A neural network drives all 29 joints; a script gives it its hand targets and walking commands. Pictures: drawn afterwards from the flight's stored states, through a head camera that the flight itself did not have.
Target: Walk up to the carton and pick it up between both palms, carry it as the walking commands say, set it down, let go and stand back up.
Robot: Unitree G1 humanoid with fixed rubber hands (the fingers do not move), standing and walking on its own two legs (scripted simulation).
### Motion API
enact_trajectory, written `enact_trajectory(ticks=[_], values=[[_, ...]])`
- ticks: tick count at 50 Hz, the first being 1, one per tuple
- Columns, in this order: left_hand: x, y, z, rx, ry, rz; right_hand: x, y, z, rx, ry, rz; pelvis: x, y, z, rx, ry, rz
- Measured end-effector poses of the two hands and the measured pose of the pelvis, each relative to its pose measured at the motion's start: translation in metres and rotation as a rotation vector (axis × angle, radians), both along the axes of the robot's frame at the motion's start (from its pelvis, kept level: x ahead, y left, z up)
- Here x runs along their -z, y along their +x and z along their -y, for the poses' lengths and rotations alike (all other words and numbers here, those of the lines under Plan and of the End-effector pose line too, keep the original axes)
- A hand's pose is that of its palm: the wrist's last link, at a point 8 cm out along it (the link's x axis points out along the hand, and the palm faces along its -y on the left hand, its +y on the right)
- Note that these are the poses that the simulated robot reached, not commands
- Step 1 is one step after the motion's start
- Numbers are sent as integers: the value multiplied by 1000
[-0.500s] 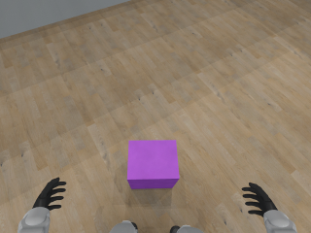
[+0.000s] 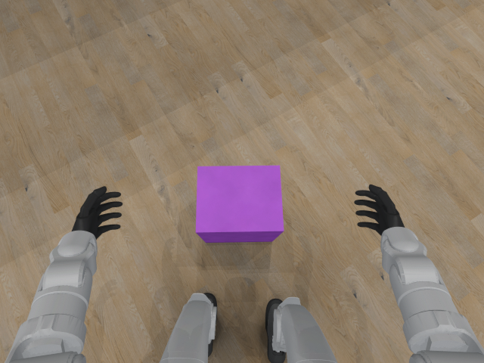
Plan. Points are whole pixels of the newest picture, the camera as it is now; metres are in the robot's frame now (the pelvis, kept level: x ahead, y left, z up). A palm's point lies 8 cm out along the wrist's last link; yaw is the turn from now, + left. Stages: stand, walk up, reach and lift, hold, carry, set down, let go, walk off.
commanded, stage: reach and lift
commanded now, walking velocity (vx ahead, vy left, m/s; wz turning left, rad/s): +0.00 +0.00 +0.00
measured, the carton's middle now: (239, 208) +0.47 +0.02 -0.57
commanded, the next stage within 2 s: none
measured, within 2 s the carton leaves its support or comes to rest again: neither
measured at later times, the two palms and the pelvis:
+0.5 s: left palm (133, 167) +0.46 +0.24 -0.15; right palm (353, 167) +0.47 -0.21 -0.14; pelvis -0.03 +0.01 -0.05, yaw -1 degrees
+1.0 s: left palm (149, 173) +0.47 +0.23 -0.23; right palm (336, 172) +0.48 -0.20 -0.23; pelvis -0.04 +0.01 -0.10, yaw -2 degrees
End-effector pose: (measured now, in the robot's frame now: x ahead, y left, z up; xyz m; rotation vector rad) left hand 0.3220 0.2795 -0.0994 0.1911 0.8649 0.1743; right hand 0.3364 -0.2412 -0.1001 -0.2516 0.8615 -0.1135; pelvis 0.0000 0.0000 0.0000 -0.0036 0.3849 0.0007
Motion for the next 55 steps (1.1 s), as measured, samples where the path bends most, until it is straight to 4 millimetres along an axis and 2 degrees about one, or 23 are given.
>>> enact_trajectory(ticks=[8,17,25,32,36,43,48,55], values=[[17,43,17,0,-23,72,17,35,-5,22,39,73,18,-19,-7,18,-1,-134],[33,83,27,-31,-72,108,30,83,-23,26,92,106,34,-33,-10,17,-1,-210],[50,135,44,-28,-112,183,44,129,-33,40,123,173,49,-29,-10,12,-6,-297],[67,158,54,-33,-122,207,58,157,-38,43,152,232,54,-20,-9,19,-2,-385],[71,161,55,-27,-118,221,64,161,-39,41,159,250,54,-16,-8,21,0,-427],[89,150,48,-33,-121,188,85,147,-31,62,138,205,64,-19,-8,24,4,-467],[118,150,49,-25,-123,178,114,146,-34,71,158,201,90,-31,-9,25,3,-482],[173,158,57,-24,-134,200,168,149,-39,73,150,212,143,-50,-10,24,-2,-491]])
